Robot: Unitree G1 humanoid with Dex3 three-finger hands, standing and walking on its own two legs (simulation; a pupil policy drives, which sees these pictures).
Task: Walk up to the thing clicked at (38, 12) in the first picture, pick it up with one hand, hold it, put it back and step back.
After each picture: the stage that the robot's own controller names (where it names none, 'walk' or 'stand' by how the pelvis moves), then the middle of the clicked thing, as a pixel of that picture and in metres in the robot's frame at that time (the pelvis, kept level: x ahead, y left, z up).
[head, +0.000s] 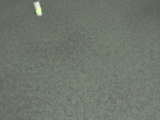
stand; (37, 6) +2.06 +0.70 -0.66
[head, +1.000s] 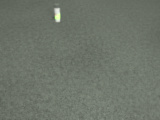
walk; (57, 12) +1.99 +0.35 -0.63
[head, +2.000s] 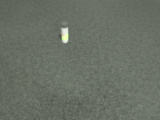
walk; (64, 32) +1.40 +0.20 -0.65
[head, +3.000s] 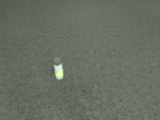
walk; (58, 68) +0.92 +0.23 -0.65
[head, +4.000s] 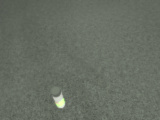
walk; (58, 97) +0.57 +0.26 -0.62
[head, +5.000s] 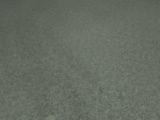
stand; out of the picture +0.40 +0.24 -0.64
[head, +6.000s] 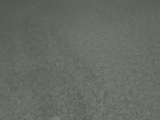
stand; out of the picture +0.40 +0.22 -0.66
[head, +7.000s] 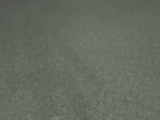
stand; out of the picture +0.41 +0.23 -0.66
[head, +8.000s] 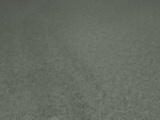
stand; out of the picture +0.41 +0.23 -0.66
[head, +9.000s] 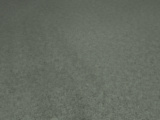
stand; out of the picture +0.39 +0.23 -0.66
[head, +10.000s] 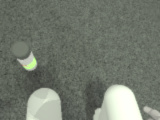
go down; (26, 57) +0.47 +0.24 -0.33
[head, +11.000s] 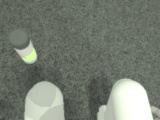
go down; (25, 48) +0.49 +0.25 -0.26
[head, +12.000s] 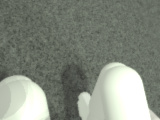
close in; out of the picture +0.47 +0.29 -0.17
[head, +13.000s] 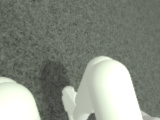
close; out of the picture +0.46 +0.30 -0.16
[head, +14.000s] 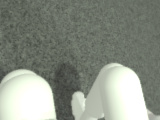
lift; out of the picture +0.37 +0.27 -0.16
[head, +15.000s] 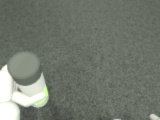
lift; (33, 85) +0.32 +0.18 +0.03
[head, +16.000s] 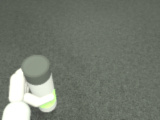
hold; (42, 88) +0.31 +0.16 +0.04
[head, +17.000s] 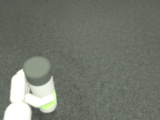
crouch; (43, 89) +0.31 +0.16 +0.03
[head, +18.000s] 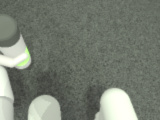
crouch; (13, 47) +0.45 +0.21 -0.05
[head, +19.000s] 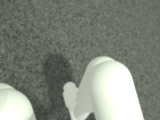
lower; out of the picture +0.47 +0.28 -0.18
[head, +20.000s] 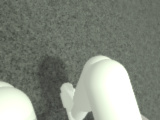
lower; out of the picture +0.46 +0.28 -0.17
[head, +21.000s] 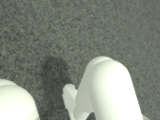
lower; out of the picture +0.45 +0.28 -0.17
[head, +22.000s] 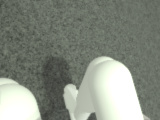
lower; out of the picture +0.44 +0.28 -0.17
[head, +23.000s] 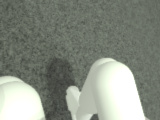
loosen; out of the picture +0.43 +0.25 -0.17
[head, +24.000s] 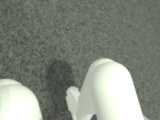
withdraw; out of the picture +0.45 +0.25 -0.18
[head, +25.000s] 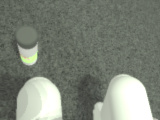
walk; (28, 48) +0.46 +0.21 -0.21
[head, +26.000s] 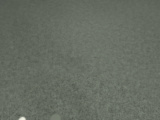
stand; out of the picture +0.39 +0.18 -0.58
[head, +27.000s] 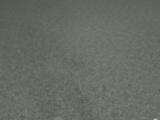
stand; out of the picture +0.40 +0.18 -0.60
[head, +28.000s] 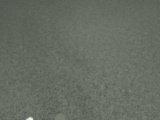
stand; out of the picture +0.39 +0.18 -0.60
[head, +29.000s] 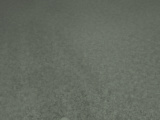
walk; out of the picture +0.40 +0.17 -0.66
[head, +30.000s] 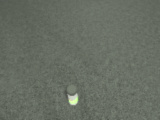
walk; (72, 95) +0.51 +0.11 -0.63
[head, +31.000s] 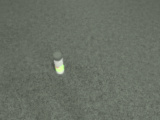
walk; (58, 63) +0.80 +0.22 -0.63
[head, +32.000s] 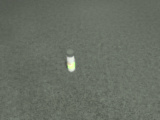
stand; (70, 60) +1.04 +0.18 -0.64
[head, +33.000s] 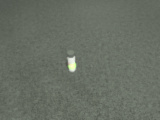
stand; (71, 61) +1.03 +0.17 -0.66
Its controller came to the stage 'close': yes
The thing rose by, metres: 0.68
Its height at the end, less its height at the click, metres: +0.00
